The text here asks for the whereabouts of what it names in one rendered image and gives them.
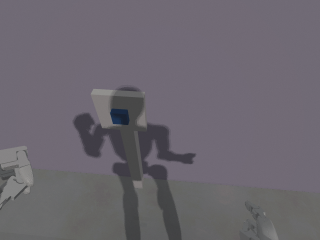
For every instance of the panel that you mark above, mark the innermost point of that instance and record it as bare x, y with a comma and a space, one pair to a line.
135, 102

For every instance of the button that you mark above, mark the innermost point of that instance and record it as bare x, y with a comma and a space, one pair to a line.
120, 116

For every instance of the robot right hand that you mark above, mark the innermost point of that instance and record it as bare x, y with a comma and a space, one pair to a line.
262, 229

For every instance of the robot left hand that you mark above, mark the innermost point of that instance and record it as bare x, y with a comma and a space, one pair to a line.
17, 170

